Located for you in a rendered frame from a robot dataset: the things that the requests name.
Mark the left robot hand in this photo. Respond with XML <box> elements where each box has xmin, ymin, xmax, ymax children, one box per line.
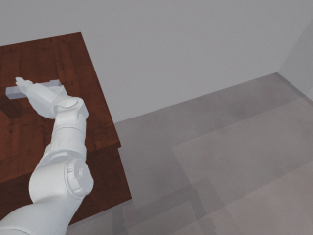
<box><xmin>15</xmin><ymin>77</ymin><xmax>67</xmax><ymax>119</ymax></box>

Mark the tap lever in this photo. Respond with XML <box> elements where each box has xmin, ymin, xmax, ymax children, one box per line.
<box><xmin>5</xmin><ymin>79</ymin><xmax>62</xmax><ymax>100</ymax></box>

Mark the robot left upper arm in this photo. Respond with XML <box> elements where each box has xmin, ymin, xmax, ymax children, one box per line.
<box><xmin>0</xmin><ymin>157</ymin><xmax>94</xmax><ymax>235</ymax></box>

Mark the left robot forearm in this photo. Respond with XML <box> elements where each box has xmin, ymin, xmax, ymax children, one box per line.
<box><xmin>28</xmin><ymin>94</ymin><xmax>89</xmax><ymax>202</ymax></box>

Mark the counter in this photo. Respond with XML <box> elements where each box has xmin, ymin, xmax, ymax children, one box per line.
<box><xmin>0</xmin><ymin>32</ymin><xmax>132</xmax><ymax>226</ymax></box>

